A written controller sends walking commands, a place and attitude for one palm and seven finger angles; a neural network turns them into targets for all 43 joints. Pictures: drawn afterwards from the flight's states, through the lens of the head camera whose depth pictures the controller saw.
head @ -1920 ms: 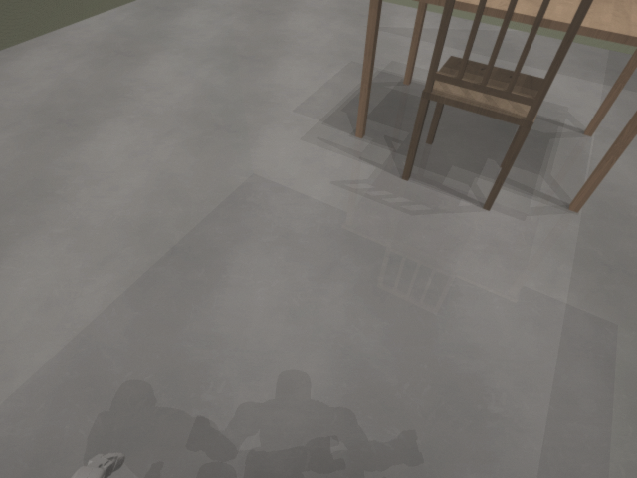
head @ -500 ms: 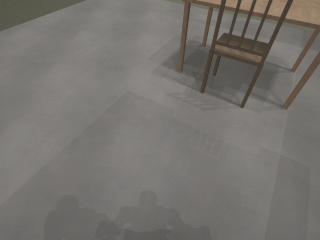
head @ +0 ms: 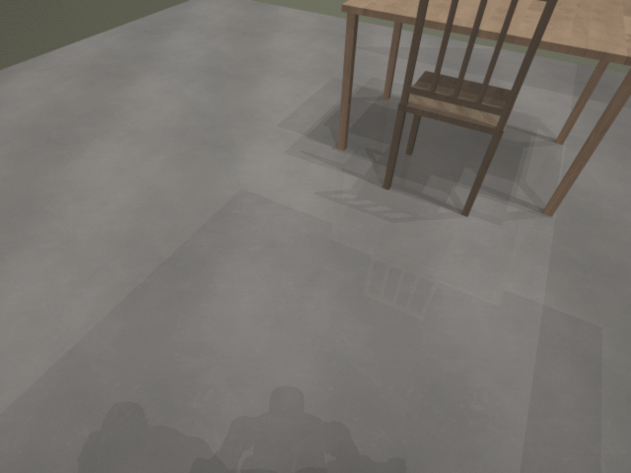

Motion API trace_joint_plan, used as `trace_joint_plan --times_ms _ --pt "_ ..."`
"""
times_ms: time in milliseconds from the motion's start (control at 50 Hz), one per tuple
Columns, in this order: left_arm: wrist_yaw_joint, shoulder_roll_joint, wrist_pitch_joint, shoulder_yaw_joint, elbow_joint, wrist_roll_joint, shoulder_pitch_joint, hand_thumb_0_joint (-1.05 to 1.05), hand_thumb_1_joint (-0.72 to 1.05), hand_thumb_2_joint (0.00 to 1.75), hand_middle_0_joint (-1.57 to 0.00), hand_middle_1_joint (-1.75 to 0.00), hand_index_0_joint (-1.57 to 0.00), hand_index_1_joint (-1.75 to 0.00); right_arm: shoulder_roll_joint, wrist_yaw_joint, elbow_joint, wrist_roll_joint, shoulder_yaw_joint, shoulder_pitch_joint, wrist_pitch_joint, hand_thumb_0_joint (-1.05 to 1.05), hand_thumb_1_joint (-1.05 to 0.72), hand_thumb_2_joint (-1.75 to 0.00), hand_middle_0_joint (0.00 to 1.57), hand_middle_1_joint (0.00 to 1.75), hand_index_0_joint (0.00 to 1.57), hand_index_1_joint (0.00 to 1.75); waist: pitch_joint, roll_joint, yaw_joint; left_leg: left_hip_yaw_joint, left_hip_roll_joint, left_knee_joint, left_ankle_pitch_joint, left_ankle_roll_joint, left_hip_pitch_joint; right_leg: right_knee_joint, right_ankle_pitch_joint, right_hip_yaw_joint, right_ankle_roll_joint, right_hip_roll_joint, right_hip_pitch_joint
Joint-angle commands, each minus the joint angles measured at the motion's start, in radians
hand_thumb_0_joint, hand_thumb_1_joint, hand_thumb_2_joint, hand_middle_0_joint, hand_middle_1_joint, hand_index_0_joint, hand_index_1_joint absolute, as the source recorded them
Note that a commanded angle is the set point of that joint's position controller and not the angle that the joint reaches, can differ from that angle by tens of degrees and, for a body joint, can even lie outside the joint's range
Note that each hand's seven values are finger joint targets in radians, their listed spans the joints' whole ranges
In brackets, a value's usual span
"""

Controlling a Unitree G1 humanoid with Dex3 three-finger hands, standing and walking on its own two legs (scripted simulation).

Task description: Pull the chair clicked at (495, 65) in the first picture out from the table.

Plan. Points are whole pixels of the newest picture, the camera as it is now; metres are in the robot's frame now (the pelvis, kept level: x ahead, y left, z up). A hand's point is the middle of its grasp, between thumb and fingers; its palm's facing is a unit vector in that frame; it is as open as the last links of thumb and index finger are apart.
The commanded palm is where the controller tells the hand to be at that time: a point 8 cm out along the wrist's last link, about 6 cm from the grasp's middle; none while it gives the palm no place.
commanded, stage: walk to a spot facing it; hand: left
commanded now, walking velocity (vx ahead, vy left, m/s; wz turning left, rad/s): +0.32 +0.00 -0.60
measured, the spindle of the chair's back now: (469, 49) +1.51 -0.45 -0.04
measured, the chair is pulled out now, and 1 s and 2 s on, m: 0.00 0.00 0.00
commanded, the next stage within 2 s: turn to face it in 1.80 s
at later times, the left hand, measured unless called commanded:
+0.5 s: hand out of the picture +0.10 +0.19 -0.17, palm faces -0.10 -0.98 -0.17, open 7.4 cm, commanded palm none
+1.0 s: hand (318, 255) +0.58 +0.04 -0.16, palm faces -0.51 -0.83 -0.23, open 7.4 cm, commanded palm none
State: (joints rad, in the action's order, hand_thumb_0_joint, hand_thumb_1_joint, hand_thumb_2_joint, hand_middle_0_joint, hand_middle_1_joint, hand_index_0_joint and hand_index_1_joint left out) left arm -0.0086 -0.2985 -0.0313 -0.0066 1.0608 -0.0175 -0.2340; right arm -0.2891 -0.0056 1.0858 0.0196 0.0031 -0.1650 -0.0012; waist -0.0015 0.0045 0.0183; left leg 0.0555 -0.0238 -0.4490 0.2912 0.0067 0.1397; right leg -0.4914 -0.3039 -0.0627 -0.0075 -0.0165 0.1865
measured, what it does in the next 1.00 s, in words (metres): walks ahead, turning right: left foot, then right foot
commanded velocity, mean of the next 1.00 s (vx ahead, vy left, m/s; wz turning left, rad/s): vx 0.35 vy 0.00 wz -0.43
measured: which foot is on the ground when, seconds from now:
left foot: down 0.00-0.14, up 0.16-0.52, down 0.54-0.98, up 1.00-1.00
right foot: down 0.00-0.54, up 0.56-0.96, down 0.98-1.00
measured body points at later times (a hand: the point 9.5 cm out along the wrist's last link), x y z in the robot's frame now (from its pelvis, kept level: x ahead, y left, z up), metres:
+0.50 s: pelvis +0.16 +0.00 -0.01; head +0.20 +0.01 +0.44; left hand +0.10 +0.24 -0.16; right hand +0.25 -0.25 -0.14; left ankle +0.28 +0.12 -0.72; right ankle +0.00 -0.11 -0.74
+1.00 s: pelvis +0.36 -0.05 -0.02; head +0.38 -0.08 +0.43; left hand +0.61 +0.08 -0.14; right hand +0.16 -0.22 -0.17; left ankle +0.29 +0.12 -0.73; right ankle +0.38 -0.18 -0.74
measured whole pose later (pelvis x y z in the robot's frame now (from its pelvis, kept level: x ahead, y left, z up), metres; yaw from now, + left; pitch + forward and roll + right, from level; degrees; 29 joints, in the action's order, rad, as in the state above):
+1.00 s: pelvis +0.36 -0.05 -0.02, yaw -28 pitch +0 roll +1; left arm -0.04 -0.22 0.03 -0.06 0.91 -0.04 -0.06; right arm -0.21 0.00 1.10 0.03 0.05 -0.44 0.04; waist 0.07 -0.01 -0.06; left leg 0.29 -0.16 -0.69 0.49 0.05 0.08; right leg -0.62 -0.20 0.13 -0.06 0.05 0.42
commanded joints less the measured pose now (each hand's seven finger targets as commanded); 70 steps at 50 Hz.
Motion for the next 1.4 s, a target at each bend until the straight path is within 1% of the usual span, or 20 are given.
trace_joint_plan --times_ms 0,80,100,120,140,200,460,480,520,540,640,860,920,940,960,980,1100,1300,1340,1380 --pt "-0.018 -0.074 0.026 -0.040 -0.102 -0.007 -0.032 0.00 0.90 0.90 -0.20 -0.30 -0.20 -0.30 -0.211 -0.010 -0.077 -0.001 0.067 -0.059 0.021 0.00 -0.90 -0.90 0.20 0.30 0.20 0.30 0.129 -0.146 -0.019 -0.252 -0.265 0.183 0.343 -0.122 0.026 -0.159 -0.142 0.024 -0.025 -0.020 0.248" --pt "-0.028 -0.022 0.047 -0.056 -0.106 -0.009 -0.105 0.00 0.90 0.90 -0.20 -0.30 -0.20 -0.30 -0.165 -0.012 -0.097 0.002 0.070 -0.054 0.038 0.00 -0.90 -0.90 0.20 0.30 0.20 0.30 0.094 -0.112 0.025 -0.101 -0.263 -0.027 0.030 -0.108 0.106 -0.095 -0.088 0.109 -0.024 0.014 0.073" --pt "-0.023 -0.059 0.059 -0.068 -0.072 -0.012 -0.223 0.00 0.90 0.90 -0.20 -0.30 -0.20 -0.30 -0.126 -0.009 -0.116 -0.002 0.063 -0.024 0.040 0.00 -0.90 -0.90 0.20 0.30 0.20 0.30 0.056 0.028 0.077 0.012 -0.170 -0.287 0.002 -0.046 0.254 0.063 -0.051 -0.053 -0.070 0.081 -0.113" --pt "-0.003 -0.175 0.077 -0.096 -0.031 -0.012 -0.370 0.00 0.90 0.90 -0.20 -0.30 -0.20 -0.30 -0.047 -0.001 -0.180 -0.008 0.044 0.049 0.051 0.00 -0.90 -0.90 0.20 0.30 0.20 0.30 0.055 0.396 0.125 0.133 -0.011 -0.623 0.252 0.022 0.584 0.234 0.095 -0.514 -0.187 0.340 -0.296" --pt "0.015 -0.158 0.085 -0.087 -0.017 0.006 -0.431 0.00 0.90 0.90 -0.20 -0.30 -0.20 -0.30 -0.085 -0.003 -0.212 -0.002 0.046 0.140 0.062 0.00 -0.90 -0.90 0.20 0.30 0.20 0.30 0.078 0.280 0.153 -0.023 -0.037 -0.702 0.281 0.013 0.636 0.255 0.270 -0.610 -0.241 0.370 -0.267" --pt "0.028 -0.081 0.089 -0.071 -0.044 -0.008 -0.311 0.00 0.90 0.90 -0.20 -0.30 -0.20 -0.30 -0.035 0.003 -0.197 0.002 0.050 0.123 0.064 0.00 -0.90 -0.90 0.20 0.30 0.20 0.30 0.090 0.046 0.057 -0.047 -0.106 -0.724 0.138 0.035 0.649 0.198 0.346 -0.406 -0.259 0.320 -0.238" --pt "0.026 -0.066 0.094 -0.094 -0.048 -0.009 -0.180 0.00 0.90 0.90 -0.20 -0.30 -0.20 -0.30 0.004 0.014 -0.196 -0.010 0.072 -0.014 0.073 0.00 -0.90 -0.90 0.20 0.30 0.20 0.30 0.029 0.115 -0.056 0.046 -0.004 -0.110 -0.109 0.017 0.076 0.064 0.401 -0.164 -0.119 0.146 0.007" --pt "0.023 -0.039 0.093 -0.097 -0.054 -0.004 -0.183 0.00 0.90 0.90 -0.20 -0.30 -0.20 -0.30 -0.043 -0.004 -0.151 -0.004 0.082 -0.162 0.078 0.00 -0.90 -0.90 0.20 0.30 0.20 0.30 -0.049 0.049 -0.107 0.015 -0.036 -0.062 -0.117 0.005 -0.139 -0.130 0.413 -0.140 -0.097 0.102 0.079" --pt "0.001 0.053 0.094 -0.087 -0.094 0.009 -0.226 0.00 0.90 0.90 -0.20 -0.30 -0.20 -0.30 -0.205 -0.017 -0.107 0.011 0.109 -0.366 0.077 0.00 -0.90 -0.90 0.20 0.30 0.20 0.30 -0.209 -0.341 -0.135 -0.577 -0.487 0.148 -0.015 -0.150 -0.365 -0.739 -0.277 0.022 -0.031 -0.068 0.407" --pt "0.005 0.036 0.091 -0.085 -0.101 0.000 -0.175 0.00 0.90 0.90 -0.20 -0.30 -0.20 -0.30 -0.157 -0.017 -0.118 0.006 0.097 -0.279 0.073 0.00 -0.90 -0.90 0.20 0.30 0.20 0.30 -0.152 -0.233 -0.116 -0.576 -0.501 0.212 0.183 -0.174 -0.227 -0.859 -0.240 -0.013 -0.043 -0.005 0.444" --pt "-0.028 0.082 0.039 -0.082 -0.109 -0.019 -0.109 0.00 0.90 0.90 -0.20 -0.30 -0.20 -0.30 0.017 -0.020 -0.130 0.007 0.058 -0.112 0.095 0.00 -0.90 -0.90 0.20 0.30 0.20 0.30 0.066 -0.143 0.004 -0.099 -0.326 0.242 -0.021 -0.110 0.124 -0.763 0.012 0.048 -0.010 0.123 0.404" --pt "-0.040 0.073 0.040 -0.063 -0.207 -0.019 0.184 0.00 0.90 0.90 -0.20 -0.30 -0.20 -0.30 -0.048 -0.006 -0.066 0.018 0.077 -0.238 0.083 0.00 -0.90 -0.90 0.20 0.30 0.20 0.30 0.096 -0.098 -0.060 0.100 -0.330 0.197 -0.279 -0.114 -0.050 -0.200 0.083 0.176 -0.011 0.095 0.310" --pt "-0.034 0.028 0.058 -0.073 -0.147 -0.021 0.004 0.00 0.90 0.90 -0.20 -0.30 -0.20 -0.30 -0.080 -0.004 -0.062 0.011 0.074 -0.220 0.073 0.00 -0.90 -0.90 0.20 0.30 0.20 0.30 -0.012 -0.054 0.040 0.195 -0.278 -0.118 -0.575 -0.067 -0.036 -0.060 0.089 0.251 -0.052 0.010 -0.005" --pt "-0.024 -0.047 0.072 -0.092 -0.100 -0.024 -0.136 0.00 0.90 0.90 -0.20 -0.30 -0.20 -0.30 -0.059 0.005 -0.070 0.001 0.067 -0.225 0.073 0.00 -0.90 -0.90 0.20 0.30 0.20 0.30 -0.108 0.031 0.102 0.224 -0.238 -0.370 -0.488 -0.023 0.136 -0.022 0.092 0.142 -0.093 0.091 -0.279" --pt "-0.004 -0.185 0.083 -0.126 -0.076 -0.018 -0.265 0.00 0.90 0.90 -0.20 -0.30 -0.20 -0.30 0.018 0.011 -0.109 -0.011 0.048 -0.239 0.075 0.00 -0.90 -0.90 0.20 0.30 0.20 0.30 -0.219 0.290 0.136 0.223 -0.085 -0.710 0.196 0.034 0.461 0.082 0.110 -0.347 -0.212 0.412 -0.508" --pt "0.004 -0.226 0.075 -0.129 -0.064 0.007 -0.282 0.00 0.90 0.90 -0.20 -0.30 -0.20 -0.30 -0.007 0.003 -0.140 -0.010 0.054 -0.147 0.077 0.00 -0.90 -0.90 0.20 0.30 0.20 0.30 -0.205 0.219 0.144 0.066 -0.077 -0.868 0.303 0.020 0.562 0.184 0.159 -0.485 -0.275 0.485 -0.464" --pt "0.015 -0.033 0.098 -0.074 -0.096 -0.005 0.005 0.00 0.90 0.90 -0.20 -0.30 -0.20 -0.30 0.045 0.009 -0.070 0.012 0.056 -0.200 0.033 0.00 -0.90 -0.90 0.20 0.30 0.20 0.30 0.022 0.097 -0.052 0.021 -0.167 -0.651 0.022 0.051 0.388 0.257 0.205 -0.035 -0.164 0.274 0.056" --pt "0.005 -0.049 0.088 -0.086 -0.048 -0.002 -0.035 0.00 0.90 0.90 -0.20 -0.30 -0.20 -0.30 0.028 0.024 -0.095 0.006 0.068 -0.181 0.068 0.00 -0.90 -0.90 0.20 0.30 0.20 0.30 0.059 0.035 -0.079 0.108 -0.071 -0.100 -0.083 0.034 0.030 0.132 -0.033 -0.004 -0.113 0.192 0.141" --pt "-0.008 0.061 0.082 -0.069 -0.073 0.009 -0.072 0.00 0.90 0.90 -0.20 -0.30 -0.20 -0.30 -0.140 0.004 -0.046 0.028 0.106 -0.386 0.080 0.00 -0.90 -0.90 0.20 0.30 0.20 0.30 -0.032 -0.344 -0.147 -0.325 -0.380 0.152 0.186 -0.077 -0.242 -0.403 -0.158 0.161 -0.028 0.012 0.392" --pt "-0.002 0.021 0.084 -0.072 -0.090 -0.006 0.016 0.00 0.90 0.90 -0.20 -0.30 -0.20 -0.30 -0.090 -0.013 -0.039 0.016 0.090 -0.357 0.071 0.00 -0.90 -0.90 0.20 0.30 0.20 0.30 0.026 -0.257 -0.143 -0.479 -0.473 0.293 0.307 -0.122 -0.144 -0.754 -0.170 0.049 -0.033 0.064 0.514"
